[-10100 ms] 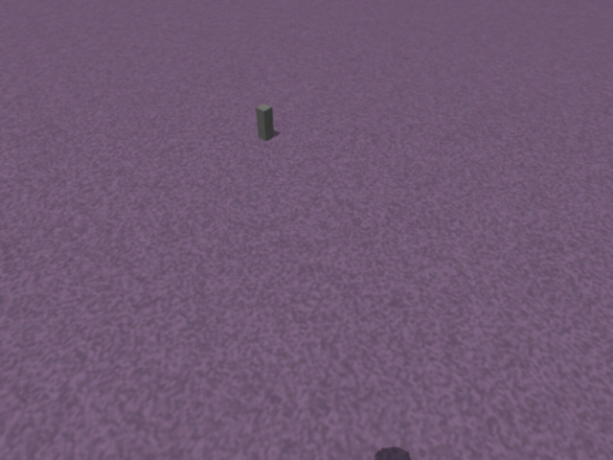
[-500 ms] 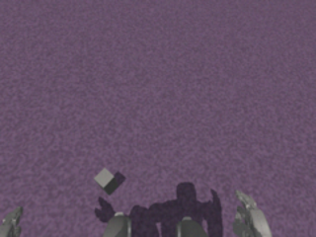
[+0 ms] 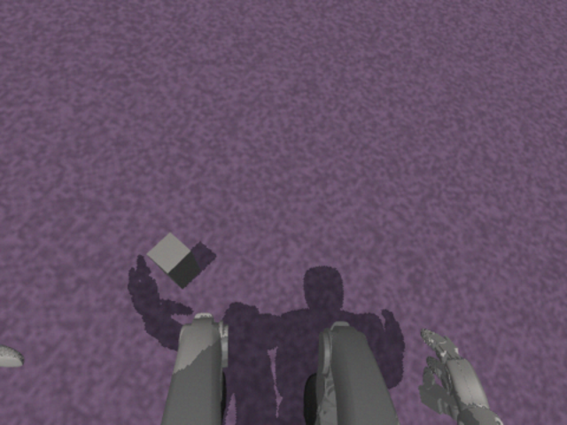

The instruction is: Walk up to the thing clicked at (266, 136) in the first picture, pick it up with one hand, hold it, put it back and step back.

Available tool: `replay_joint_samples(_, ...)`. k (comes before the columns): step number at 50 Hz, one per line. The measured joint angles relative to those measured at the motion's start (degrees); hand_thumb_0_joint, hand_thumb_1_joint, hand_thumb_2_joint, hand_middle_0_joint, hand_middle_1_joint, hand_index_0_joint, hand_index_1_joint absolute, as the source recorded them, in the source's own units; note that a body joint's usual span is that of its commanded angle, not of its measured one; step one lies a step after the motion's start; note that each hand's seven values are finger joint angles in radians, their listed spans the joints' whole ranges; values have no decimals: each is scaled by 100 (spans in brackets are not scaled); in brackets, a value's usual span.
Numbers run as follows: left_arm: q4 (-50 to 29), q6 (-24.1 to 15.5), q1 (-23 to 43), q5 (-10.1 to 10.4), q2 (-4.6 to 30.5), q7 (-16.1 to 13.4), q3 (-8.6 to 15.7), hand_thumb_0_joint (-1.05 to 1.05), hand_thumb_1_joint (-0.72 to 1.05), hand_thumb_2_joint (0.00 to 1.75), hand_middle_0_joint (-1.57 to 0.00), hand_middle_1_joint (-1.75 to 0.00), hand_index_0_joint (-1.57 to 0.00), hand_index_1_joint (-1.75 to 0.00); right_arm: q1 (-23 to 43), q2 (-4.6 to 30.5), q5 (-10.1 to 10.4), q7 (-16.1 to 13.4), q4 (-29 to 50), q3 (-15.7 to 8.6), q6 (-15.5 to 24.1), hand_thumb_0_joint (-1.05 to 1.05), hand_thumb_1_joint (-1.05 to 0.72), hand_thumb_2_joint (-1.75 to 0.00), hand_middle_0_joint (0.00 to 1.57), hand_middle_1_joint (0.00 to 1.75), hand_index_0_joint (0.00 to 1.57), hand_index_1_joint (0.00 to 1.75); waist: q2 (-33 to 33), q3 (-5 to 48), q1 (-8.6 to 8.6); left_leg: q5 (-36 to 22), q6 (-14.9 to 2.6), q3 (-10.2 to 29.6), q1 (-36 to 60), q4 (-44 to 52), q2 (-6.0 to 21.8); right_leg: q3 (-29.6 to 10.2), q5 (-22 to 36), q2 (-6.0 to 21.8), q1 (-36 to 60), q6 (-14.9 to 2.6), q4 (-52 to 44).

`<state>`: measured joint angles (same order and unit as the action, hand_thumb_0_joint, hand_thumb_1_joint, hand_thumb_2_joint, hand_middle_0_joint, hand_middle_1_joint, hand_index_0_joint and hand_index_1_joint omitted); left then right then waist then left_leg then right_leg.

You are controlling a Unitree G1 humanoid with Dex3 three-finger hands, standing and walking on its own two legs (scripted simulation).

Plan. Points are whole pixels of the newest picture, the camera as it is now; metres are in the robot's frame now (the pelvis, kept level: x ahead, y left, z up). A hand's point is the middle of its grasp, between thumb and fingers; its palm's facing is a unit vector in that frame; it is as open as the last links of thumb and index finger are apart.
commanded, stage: go down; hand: left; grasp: from the side
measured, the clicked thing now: (176, 263) +0.44 +0.24 -0.44
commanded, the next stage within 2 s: approach in 1.38 s
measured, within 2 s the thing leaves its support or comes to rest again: neither
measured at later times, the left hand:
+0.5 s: hand out of the picture +0.31 +0.42 -0.10, palm faces +0.28 -0.94 -0.18, open 17.1 cm
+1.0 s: hand out of the picture +0.33 +0.43 -0.12, palm faces +0.28 -0.95 -0.16, open 17.3 cm
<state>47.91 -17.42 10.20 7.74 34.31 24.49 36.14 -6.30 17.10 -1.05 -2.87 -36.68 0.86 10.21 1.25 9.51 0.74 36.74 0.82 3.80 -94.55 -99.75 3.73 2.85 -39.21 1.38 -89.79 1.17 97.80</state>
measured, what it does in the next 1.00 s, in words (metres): lowers itself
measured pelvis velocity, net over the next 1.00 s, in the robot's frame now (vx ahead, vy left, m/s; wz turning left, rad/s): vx -0.03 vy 0.00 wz -0.06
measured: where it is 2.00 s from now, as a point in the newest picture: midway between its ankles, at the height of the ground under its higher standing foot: outside the picture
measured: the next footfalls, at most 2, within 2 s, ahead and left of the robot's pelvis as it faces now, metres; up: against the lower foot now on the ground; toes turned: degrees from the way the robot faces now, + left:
none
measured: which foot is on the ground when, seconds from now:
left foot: down 0.00-1.00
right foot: down 0.00-1.00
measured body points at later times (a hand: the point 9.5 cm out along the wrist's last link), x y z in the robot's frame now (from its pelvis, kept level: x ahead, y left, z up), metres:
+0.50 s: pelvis -0.02 +0.00 -0.08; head +0.18 +0.05 +0.32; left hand +0.30 +0.46 -0.09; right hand +0.15 -0.28 -0.19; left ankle +0.06 +0.13 -0.51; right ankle +0.05 -0.14 -0.51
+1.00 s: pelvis -0.03 +0.00 -0.12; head +0.18 +0.06 +0.27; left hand +0.31 +0.48 -0.11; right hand +0.13 -0.28 -0.23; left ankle +0.06 +0.13 -0.51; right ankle +0.05 -0.14 -0.51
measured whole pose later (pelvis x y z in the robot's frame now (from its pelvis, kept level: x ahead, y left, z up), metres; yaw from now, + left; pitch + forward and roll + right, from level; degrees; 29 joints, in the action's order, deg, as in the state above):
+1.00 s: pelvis -0.03 +0.00 -0.12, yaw -4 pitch +33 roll -7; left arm 59.1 -20.9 27.4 10.5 50.0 36.7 49.1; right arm -5.0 19.7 -2.5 -2.9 -39.0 4.9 9.6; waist 2.1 6.4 2.2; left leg 38.4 1.1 7.7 -118.4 -123.0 3.7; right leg 4.3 -41.0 0.3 -112.2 1.3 119.9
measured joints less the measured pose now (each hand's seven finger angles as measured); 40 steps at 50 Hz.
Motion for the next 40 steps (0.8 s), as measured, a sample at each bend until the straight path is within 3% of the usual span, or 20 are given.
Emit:
replay_joint_samples(9,649,-377,698,91,528,469,501,-1,-53,15,-6,-16,-6,-16,24,51,-70,-3,-144,113,-60,1,-90,-90,20,30,21,30,22,-74,16,46,36,127,-825,-698,12,59,-63,-36,-796,-31,689)
replay_joint_samples(20,842,-436,1109,151,897,832,861,-1,-49,13,-6,-14,-6,-14,86,168,-89,-15,-229,220,-93,1,-91,-90,20,30,21,30,16,-128,98,123,28,239,-1466,-1360,23,103,-120,-76,-1385,-13,1287)
replay_joint_samples(40,1053,-363,1624,214,1423,1119,1166,-1,-51,13,-5,-12,-5,-13,146,239,-129,-23,-225,360,-61,1,-92,-90,20,30,21,30,74,-263,132,140,25,365,-2172,-2099,-7,147,-152,-94,-2034,5,1990)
